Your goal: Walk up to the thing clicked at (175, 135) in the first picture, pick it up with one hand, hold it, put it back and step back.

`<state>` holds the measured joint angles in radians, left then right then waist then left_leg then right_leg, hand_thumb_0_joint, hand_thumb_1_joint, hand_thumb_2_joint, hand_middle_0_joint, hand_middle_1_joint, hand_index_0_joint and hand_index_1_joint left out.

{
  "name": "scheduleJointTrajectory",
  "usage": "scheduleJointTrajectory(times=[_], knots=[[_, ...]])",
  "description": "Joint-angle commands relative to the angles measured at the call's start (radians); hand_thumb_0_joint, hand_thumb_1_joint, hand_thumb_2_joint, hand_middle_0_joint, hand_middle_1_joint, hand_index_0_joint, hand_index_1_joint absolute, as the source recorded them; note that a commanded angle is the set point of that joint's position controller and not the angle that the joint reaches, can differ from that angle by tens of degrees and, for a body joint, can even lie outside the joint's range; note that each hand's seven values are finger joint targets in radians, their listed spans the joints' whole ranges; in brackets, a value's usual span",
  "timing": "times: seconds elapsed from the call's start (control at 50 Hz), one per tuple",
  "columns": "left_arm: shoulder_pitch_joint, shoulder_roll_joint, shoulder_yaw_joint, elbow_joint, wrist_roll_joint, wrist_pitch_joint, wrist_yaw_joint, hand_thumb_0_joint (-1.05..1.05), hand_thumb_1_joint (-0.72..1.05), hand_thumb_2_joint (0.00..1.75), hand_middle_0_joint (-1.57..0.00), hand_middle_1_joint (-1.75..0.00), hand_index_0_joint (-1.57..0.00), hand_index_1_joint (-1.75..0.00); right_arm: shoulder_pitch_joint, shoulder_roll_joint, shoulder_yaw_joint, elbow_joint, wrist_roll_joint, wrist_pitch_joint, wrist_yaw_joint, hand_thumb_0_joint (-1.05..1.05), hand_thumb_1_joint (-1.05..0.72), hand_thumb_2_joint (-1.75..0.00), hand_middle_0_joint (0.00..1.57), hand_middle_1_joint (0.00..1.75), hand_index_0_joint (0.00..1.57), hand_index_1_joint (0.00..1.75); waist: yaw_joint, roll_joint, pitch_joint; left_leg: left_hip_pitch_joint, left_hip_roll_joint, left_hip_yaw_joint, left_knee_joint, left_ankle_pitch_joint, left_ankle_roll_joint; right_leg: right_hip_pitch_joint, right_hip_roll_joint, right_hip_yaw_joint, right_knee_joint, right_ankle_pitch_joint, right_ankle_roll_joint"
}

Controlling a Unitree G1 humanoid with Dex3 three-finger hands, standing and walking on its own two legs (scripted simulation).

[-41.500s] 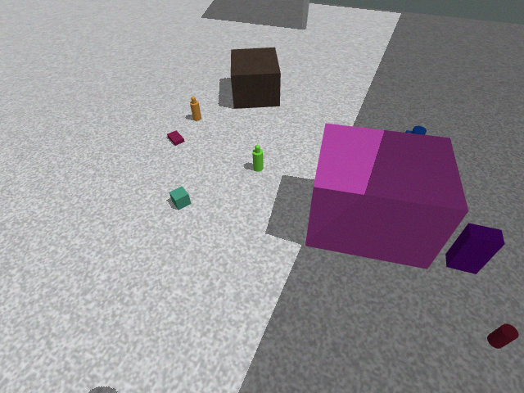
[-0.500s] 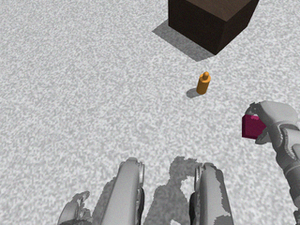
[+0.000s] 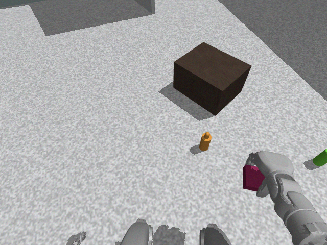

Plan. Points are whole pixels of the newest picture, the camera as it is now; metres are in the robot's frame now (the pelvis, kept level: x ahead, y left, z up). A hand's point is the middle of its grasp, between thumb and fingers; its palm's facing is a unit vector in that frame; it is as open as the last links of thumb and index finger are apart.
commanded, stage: lift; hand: right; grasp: from above
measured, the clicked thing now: (263, 180) +0.34 -0.24 -0.12
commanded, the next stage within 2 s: hold in 0.30 s
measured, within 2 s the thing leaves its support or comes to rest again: neither
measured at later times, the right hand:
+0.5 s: hand (271, 161) +0.35 -0.22 -0.01, palm faces -0.45 +0.11 -0.88, open 9.1 cm
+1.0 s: hand (273, 152) +0.36 -0.22 +0.02, palm faces -0.45 +0.09 -0.89, open 9.1 cm
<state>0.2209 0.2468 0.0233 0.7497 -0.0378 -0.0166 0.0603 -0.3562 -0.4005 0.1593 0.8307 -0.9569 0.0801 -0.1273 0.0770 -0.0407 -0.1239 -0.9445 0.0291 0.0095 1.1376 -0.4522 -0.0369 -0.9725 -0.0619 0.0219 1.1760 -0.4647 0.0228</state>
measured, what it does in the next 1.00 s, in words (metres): rises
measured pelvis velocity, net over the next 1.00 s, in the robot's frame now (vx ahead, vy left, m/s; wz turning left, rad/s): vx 0.06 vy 0.00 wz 0.01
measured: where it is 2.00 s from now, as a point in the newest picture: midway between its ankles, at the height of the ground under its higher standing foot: outside the picture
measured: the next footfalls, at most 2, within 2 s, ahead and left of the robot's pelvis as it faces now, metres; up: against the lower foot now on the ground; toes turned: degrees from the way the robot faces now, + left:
none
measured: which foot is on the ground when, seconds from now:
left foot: down 0.00-1.00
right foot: down 0.00-1.00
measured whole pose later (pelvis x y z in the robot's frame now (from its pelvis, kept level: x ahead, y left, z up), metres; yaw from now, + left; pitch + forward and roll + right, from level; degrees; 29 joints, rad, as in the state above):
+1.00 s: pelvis +0.06 +0.00 +0.08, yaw +1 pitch +4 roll +0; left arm 0.23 0.26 0.06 0.73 -0.05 0.04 0.02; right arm -0.31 -0.35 0.21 0.80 -0.98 0.09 -0.07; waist 0.03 -0.03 -0.05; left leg -0.38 0.04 -0.01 0.60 -0.30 -0.04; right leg -0.38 -0.05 -0.03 0.60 -0.30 0.02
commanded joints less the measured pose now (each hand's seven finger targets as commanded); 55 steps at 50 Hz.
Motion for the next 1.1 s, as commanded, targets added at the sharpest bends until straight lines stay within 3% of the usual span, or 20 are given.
scheduleJointTrajectory(times=[0.0,0.04,0.08,0.12,0.14,0.18,0.3,0.38,0.48,0.5,0.56,0.72,0.76,0.78,1.08], knots=[[0.028,0.137,0.049,-0.080,0.004,-0.043,0.010,0.00,0.89,0.90,-0.20,-0.30,-0.20,-0.30,-0.325,-0.212,-0.070,-0.153,-0.011,0.002,-0.063,0.00,-0.81,-0.45,1.10,0.45,1.14,0.41,-0.002,-0.024,-0.285,0.233,-0.053,-0.009,-0.284,0.079,0.042,0.298,0.059,-0.009,-0.279,0.081,-0.024],[0.026,0.139,0.053,-0.087,0.005,-0.045,0.009,0.00,0.89,0.90,-0.20,-0.30,-0.20,-0.30,-0.340,-0.235,-0.088,-0.178,-0.008,-0.001,-0.070,0.00,-0.83,-0.45,1.12,0.44,1.16,0.40,-0.018,-0.042,-0.315,0.289,-0.052,-0.008,-0.309,0.114,0.041,0.356,0.061,-0.014,-0.312,0.116,-0.022],[0.028,0.134,0.050,-0.083,0.004,-0.042,0.007,0.00,0.89,0.90,-0.20,-0.30,-0.20,-0.30,-0.344,-0.205,-0.063,-0.176,-0.014,-0.001,-0.073,0.00,-0.82,-0.45,1.12,0.44,1.15,0.40,-0.013,-0.034,-0.286,0.310,-0.051,-0.011,-0.338,0.139,0.040,0.380,0.063,-0.017,-0.337,0.145,-0.022],[0.033,0.138,0.052,-0.074,0.005,-0.042,0.006,0.00,0.89,0.89,-0.20,-0.30,-0.20,-0.30,-0.316,-0.235,-0.090,-0.147,-0.020,0.000,-0.081,0.00,-0.81,-0.45,1.11,0.44,1.15,0.40,-0.018,-0.022,-0.287,0.341,-0.050,-0.009,-0.362,0.167,0.038,0.418,0.062,-0.018,-0.361,0.173,-0.021],[0.032,0.132,0.051,-0.075,0.005,-0.041,0.004,0.00,0.89,0.89,-0.20,-0.30,-0.20,-0.30,-0.339,-0.197,-0.065,-0.170,-0.013,-0.002,-0.080,0.00,-0.82,-0.45,1.10,0.46,1.15,0.42,-0.013,-0.035,-0.285,0.350,-0.051,-0.009,-0.372,0.180,0.039,0.435,0.061,-0.017,-0.376,0.184,-0.020],[0.033,0.140,0.055,-0.074,0.004,-0.040,0.003,0.00,0.89,0.89,-0.20,-0.30,-0.20,-0.30,-0.323,-0.210,-0.072,-0.143,-0.023,0.001,-0.082,0.00,-0.82,-0.46,1.10,0.46,1.15,0.41,-0.017,-0.033,-0.272,0.363,-0.051,-0.004,-0.394,0.183,0.040,0.473,0.058,-0.015,-0.407,0.193,-0.017],[0.032,0.136,0.059,-0.070,0.002,-0.033,-0.003,0.00,0.89,0.89,-0.20,-0.30,-0.20,-0.30,-0.336,-0.165,-0.042,-0.147,-0.008,-0.003,-0.073,0.00,-0.80,-0.48,1.09,0.48,1.14,0.43,-0.014,-0.018,-0.246,0.438,-0.051,-0.007,-0.462,0.257,0.035,0.550,0.063,-0.024,-0.468,0.272,-0.017],[0.024,0.138,0.065,-0.074,0.001,-0.030,-0.007,0.00,0.89,0.89,-0.20,-0.30,-0.20,-0.30,-0.313,-0.169,-0.045,-0.145,-0.009,-0.004,-0.068,0.00,-0.84,-0.48,1.10,0.50,1.16,0.44,-0.030,0.003,-0.245,0.495,-0.049,-0.011,-0.501,0.282,0.033,0.580,0.069,-0.035,-0.501,0.297,-0.018],[0.021,0.141,0.068,-0.071,-0.002,-0.021,-0.011,0.00,0.89,0.89,-0.20,-0.30,-0.20,-0.30,-0.337,-0.175,-0.043,-0.160,-0.028,-0.003,-0.061,0.00,-0.80,-0.40,1.07,0.45,1.13,0.39,-0.024,-0.005,-0.228,0.516,-0.055,-0.001,-0.523,0.317,0.036,0.635,0.065,-0.031,-0.543,0.349,-0.011],[0.019,0.143,0.070,-0.072,-0.001,-0.020,-0.013,0.00,0.89,0.89,-0.20,-0.30,-0.20,-0.30,-0.328,-0.187,-0.053,-0.163,-0.030,-0.005,-0.060,0.00,-0.81,-0.39,1.06,0.46,1.13,0.39,-0.037,-0.020,-0.237,0.536,-0.053,-0.003,-0.527,0.330,0.038,0.646,0.067,-0.036,-0.549,0.365,-0.009],[0.020,0.148,0.075,-0.077,-0.002,-0.015,-0.017,0.00,0.89,0.89,-0.20,-0.30,-0.20,-0.30,-0.330,-0.159,-0.031,-0.160,-0.031,-0.004,-0.049,0.00,-0.80,-0.36,1.06,0.44,1.13,0.37,-0.029,-0.004,-0.239,0.555,-0.054,0.001,-0.537,0.380,0.037,0.688,0.064,-0.038,-0.559,0.424,-0.010],[0.008,0.151,0.081,-0.094,-0.005,0.000,-0.026,0.00,0.89,0.89,-0.20,-0.30,-0.20,-0.30,-0.311,-0.165,-0.038,-0.179,-0.037,0.006,-0.033,0.00,-0.77,-0.39,1.06,0.42,1.12,0.37,-0.043,-0.012,-0.229,0.605,-0.055,0.005,-0.566,0.443,0.036,0.736,0.067,-0.049,-0.590,0.499,-0.007],[0.013,0.149,0.079,-0.098,-0.005,0.002,-0.030,0.00,0.89,0.89,-0.20,-0.30,-0.20,-0.30,-0.299,-0.149,-0.030,-0.176,-0.035,0.007,-0.026,0.00,-0.75,-0.39,1.05,0.42,1.11,0.37,-0.035,0.005,-0.201,0.617,-0.055,0.004,-0.574,0.450,0.035,0.726,0.068,-0.051,-0.597,0.499,-0.009],[0.006,0.147,0.079,-0.102,-0.005,0.004,-0.030,0.00,0.89,0.89,-0.20,-0.30,-0.20,-0.30,-0.318,-0.162,-0.036,-0.219,-0.037,0.006,-0.023,0.00,-0.76,-0.39,1.05,0.43,1.10,0.37,-0.052,-0.013,-0.221,0.635,-0.053,0.003,-0.577,0.461,0.036,0.738,0.070,-0.054,-0.602,0.507,-0.010],[-0.035,0.146,0.075,-0.143,-0.009,0.029,-0.033,0.00,0.89,0.90,-0.20,-0.30,-0.20,-0.30,-0.290,-0.166,-0.035,-0.273,-0.044,0.011,0.032,0.00,-0.80,-0.42,1.09,0.46,1.14,0.40,-0.057,0.000,-0.177,0.668,-0.053,0.001,-0.637,0.420,0.035,0.775,0.066,-0.060,-0.667,0.459,-0.018]])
